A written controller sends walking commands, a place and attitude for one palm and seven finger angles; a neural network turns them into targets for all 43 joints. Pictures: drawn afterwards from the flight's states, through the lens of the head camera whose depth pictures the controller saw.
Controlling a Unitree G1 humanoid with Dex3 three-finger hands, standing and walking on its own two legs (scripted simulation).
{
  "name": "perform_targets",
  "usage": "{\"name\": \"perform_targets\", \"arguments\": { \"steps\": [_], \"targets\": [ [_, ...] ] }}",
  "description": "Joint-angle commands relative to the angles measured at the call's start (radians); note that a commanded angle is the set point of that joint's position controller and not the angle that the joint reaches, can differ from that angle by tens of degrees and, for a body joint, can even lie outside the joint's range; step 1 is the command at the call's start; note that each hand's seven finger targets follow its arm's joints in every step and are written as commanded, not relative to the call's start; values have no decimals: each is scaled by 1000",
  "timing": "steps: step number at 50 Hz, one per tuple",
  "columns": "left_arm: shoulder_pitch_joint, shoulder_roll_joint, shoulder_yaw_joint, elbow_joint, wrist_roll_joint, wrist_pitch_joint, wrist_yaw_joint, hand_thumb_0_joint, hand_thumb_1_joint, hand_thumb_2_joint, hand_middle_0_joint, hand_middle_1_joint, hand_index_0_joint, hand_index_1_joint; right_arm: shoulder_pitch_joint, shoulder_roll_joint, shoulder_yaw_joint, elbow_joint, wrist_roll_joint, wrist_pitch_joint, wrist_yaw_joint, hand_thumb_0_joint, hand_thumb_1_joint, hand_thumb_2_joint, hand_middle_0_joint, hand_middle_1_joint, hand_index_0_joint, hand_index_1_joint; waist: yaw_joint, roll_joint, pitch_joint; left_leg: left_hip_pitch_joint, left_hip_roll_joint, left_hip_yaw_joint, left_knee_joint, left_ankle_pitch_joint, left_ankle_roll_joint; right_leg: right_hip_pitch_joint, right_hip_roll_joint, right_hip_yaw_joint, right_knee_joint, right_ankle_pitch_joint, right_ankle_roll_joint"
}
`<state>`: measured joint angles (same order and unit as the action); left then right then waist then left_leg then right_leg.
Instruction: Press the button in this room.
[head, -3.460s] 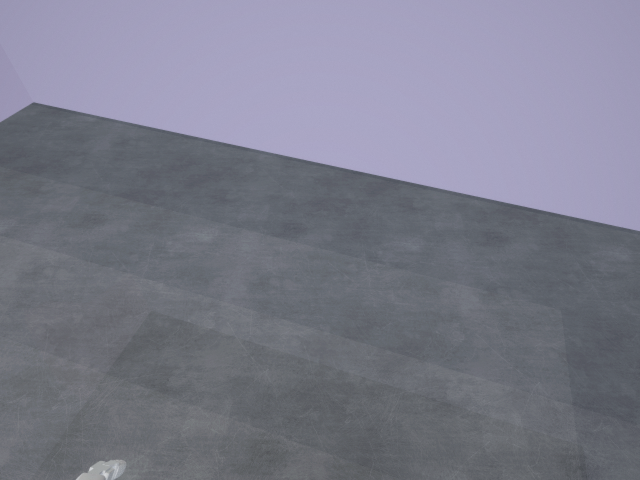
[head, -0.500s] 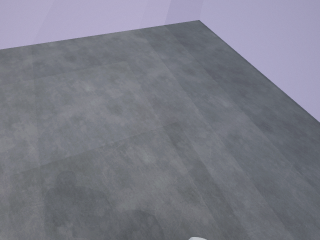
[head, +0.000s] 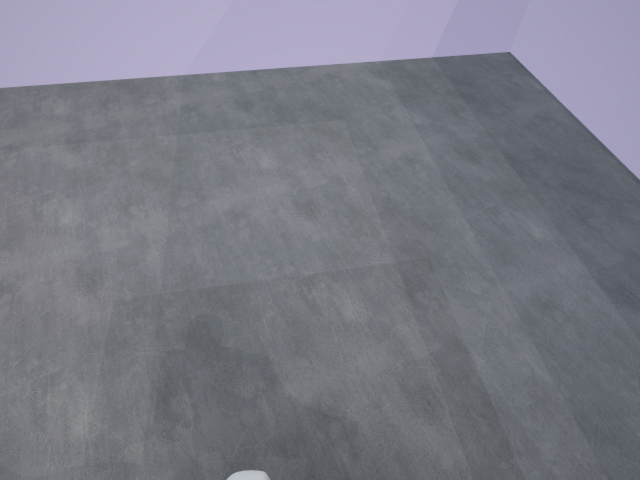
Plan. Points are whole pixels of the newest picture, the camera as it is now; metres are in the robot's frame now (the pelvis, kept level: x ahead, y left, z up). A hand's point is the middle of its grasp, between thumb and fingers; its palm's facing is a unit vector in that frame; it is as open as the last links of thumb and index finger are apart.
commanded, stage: turn or walk to find it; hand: left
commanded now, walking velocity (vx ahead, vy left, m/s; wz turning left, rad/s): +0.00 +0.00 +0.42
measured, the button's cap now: out of the picture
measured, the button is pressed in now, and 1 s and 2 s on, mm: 0 0 0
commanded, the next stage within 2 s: none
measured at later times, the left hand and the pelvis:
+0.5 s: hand out of the picture +0.03 +0.22 -0.16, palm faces +0.22 -0.94 -0.28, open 7.4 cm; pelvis -0.02 +0.00 -0.01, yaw +11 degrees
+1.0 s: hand out of the picture -0.12 +0.23 -0.19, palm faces +0.45 -0.86 -0.24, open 7.4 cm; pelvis -0.05 +0.02 -0.01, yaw +24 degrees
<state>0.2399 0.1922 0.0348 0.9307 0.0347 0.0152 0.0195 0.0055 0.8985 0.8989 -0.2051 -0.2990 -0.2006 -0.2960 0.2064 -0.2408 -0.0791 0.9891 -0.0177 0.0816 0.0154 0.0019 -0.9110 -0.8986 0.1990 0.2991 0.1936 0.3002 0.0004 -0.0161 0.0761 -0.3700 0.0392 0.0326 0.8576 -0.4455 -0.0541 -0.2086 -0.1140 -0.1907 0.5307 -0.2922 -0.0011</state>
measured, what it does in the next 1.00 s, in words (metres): steps on the spot, turning left: left foot, then right foot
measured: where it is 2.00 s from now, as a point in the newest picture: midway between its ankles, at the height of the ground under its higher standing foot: outside the picture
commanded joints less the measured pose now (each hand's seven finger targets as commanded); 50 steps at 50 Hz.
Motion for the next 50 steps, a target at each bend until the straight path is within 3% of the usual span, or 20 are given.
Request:
{"name": "perform_targets", "arguments": {
  "steps": [1, 2, 3, 4, 5, 7, 10, 18, 23, 24, 25, 26, 27, 30, 41, 44, 45, 46, 47, 50],
  "targets": [
    [29, 237, 68, -33, -6, -8, 14, 0, 900, 900, -200, -300, -200, -300, -15, -49, 3, -84, 9, -47, -4, 0, -900, -900, 200, 300, 200, 300, 10, -177, -101, 86, -26, 70, -257, 96, 11, 64, -228, 130, -59, 444, -93],
    [17, 224, 66, -31, -12, -3, 11, 0, 900, 900, -200, -300, -200, -300, 16, -68, 0, -77, 7, -53, -3, 0, -900, -900, 200, 300, 200, 300, -10, -128, -107, 181, -15, 55, -389, 202, 22, 6, -206, 93, 9, 374, -50],
    [37, 187, 62, -46, -20, 6, 7, 0, 900, 900, -200, -300, -200, -300, 50, -135, -13, -75, 2, -64, -3, 0, -900, -900, 200, 300, 200, 300, -28, 45, -144, 312, 99, -88, -478, 350, 66, -134, -140, 38, 162, 192, 9],
    [27, 118, 45, -83, -23, 9, 0, 0, 900, 900, -200, -300, -200, -300, 88, -229, -34, -79, -4, -69, -8, 0, -900, -900, 200, 300, 200, 300, -43, 333, -135, 378, 339, -386, -519, 679, 188, -352, -14, 9, 363, -289, 79],
    [-33, 129, 39, -99, -13, 20, 6, 0, 900, 900, -200, -300, -200, -300, 123, -246, -39, -63, -3, -64, -15, 0, -900, -900, 200, 300, 200, 300, -76, 267, -147, 298, 376, -392, -538, 613, 257, -327, -3, 102, 510, -357, 64],
    [-75, 135, 48, -78, -16, 24, 1, 0, 900, 900, -200, -300, -200, -300, 41, -192, -24, -72, -5, -66, -32, 0, -900, -900, 200, 300, 200, 300, -47, 248, -85, 209, 287, -323, -549, 472, 232, -361, -13, 169, 600, -230, 62],
    [-21, 126, 50, -38, -17, 20, -9, 0, 900, 900, -200, -300, -200, -300, -21, -150, -5, -95, -3, -78, -36, 0, -900, -900, 200, 300, 200, 300, -9, 172, -79, 206, 196, -219, -539, 579, 202, -314, 3, 161, 572, -121, 73],
    [-50, 100, 40, -71, -23, 19, -2, 0, 900, 900, -200, -300, -200, -300, 5, -166, -22, -97, -9, -64, -30, 0, -900, -900, 200, 300, 200, 300, -31, 157, -99, 214, 195, -311, -526, 516, 234, -212, 49, 156, 310, -163, 73],
    [63, 115, 45, -56, -27, -4, 7, 0, 900, 900, -200, -300, -200, -300, -35, -150, -26, -118, -1, -56, -21, 0, -900, -900, 200, 300, 200, 300, 28, 125, -134, 66, 117, -311, -410, 457, 165, 68, 73, 140, -86, 55, 59],
    [82, 167, 54, -56, -16, -14, 13, 0, 900, 900, -200, -300, -200, -300, -22, -102, -22, -125, 8, -57, -15, 0, -900, -900, 200, 300, 200, 300, 36, -19, -141, -64, 41, -244, -286, 299, 108, 187, -50, 261, -207, 58, 26],
    [78, 257, 71, -65, -3, -21, 18, 0, 900, 900, -200, -300, -200, -300, -16, -39, -10, -155, 9, -58, -10, 0, -900, -900, 200, 300, 200, 300, 37, -297, -111, -231, -108, -74, -74, -26, 33, 218, -302, 520, -267, 134, -86],
    [68, 255, 73, -81, -12, -21, 19, 0, 900, 900, -200, -300, -200, -300, -40, -93, -25, -152, -7, -46, -14, 0, -900, -900, 200, 300, 200, 300, 54, -271, -109, -199, -73, -116, 114, -121, 33, 87, -365, 535, -287, 148, -155],
    [21, 229, 71, -88, -12, -16, 23, 0, 900, 900, -200, -300, -200, -300, -55, -95, -31, -147, -5, -34, -12, 0, -900, -900, 200, 300, 200, 300, 30, -211, -67, -191, -60, -129, 237, -90, 36, 10, -331, 504, -290, 118, -165],
    [-77, 161, 45, -107, -12, -26, 17, 0, 900, 900, -200, -300, -200, -300, 13, -70, -26, -84, -7, -27, 5, 0, -900, -900, 200, 300, 200, 300, -27, -121, -27, -192, -26, -83, 350, 71, 7, 6, -193, 253, -232, 218, -111],
    [53, 230, 66, -28, -1, -17, 16, 0, 900, 900, -200, -300, -200, -300, -75, -41, 5, -94, 10, -41, -1, 0, -900, -900, 200, 300, 200, 300, 41, -184, -93, -21, -18, 43, -112, -9, 2, 135, -242, 160, -106, 543, -136],
    [18, 220, 69, -26, -15, -5, 12, 0, 900, 900, -200, -300, -200, -300, 18, -71, 2, -73, 5, -57, -4, 0, -900, -900, 200, 300, 200, 300, -17, -115, -123, 193, -7, 54, -423, 242, 23, 34, -206, 72, 40, 417, -43],
    [39, 177, 64, -43, -23, 3, 7, 0, 900, 900, -200, -300, -200, -300, 48, -151, -15, -73, -2, -69, -6, 0, -900, -900, 200, 300, 200, 300, -28, 90, -162, 337, 137, -137, -491, 438, 83, -134, -120, 19, 208, 183, 22],
    [21, 112, 43, -81, -24, 7, 1, 0, 900, 900, -200, -300, -200, -300, 86, -236, -33, -73, -3, -68, -10, 0, -900, -900, 200, 300, 200, 300, -44, 336, -139, 380, 354, -388, -517, 774, 212, -335, -11, 17, 395, -336, 80],
    [-45, 128, 36, -93, -14, 21, 10, 0, 900, 900, -200, -300, -200, -300, 120, -241, -35, -55, -2, -65, -18, 0, -900, -900, 200, 300, 200, 300, -76, 272, -142, 298, 372, -379, -527, 671, 258, -306, -9, 112, 520, -366, 67],
    [-64, 128, 49, -59, -17, 19, -4, 0, 900, 900, -200, -300, -200, -300, -10, -164, -10, -85, -6, -70, -35, 0, -900, -900, 200, 300, 200, 300, -24, 196, -65, 200, 238, -266, -532, 552, 223, -327, -9, 168, 591, -181, 68]
  ]
}}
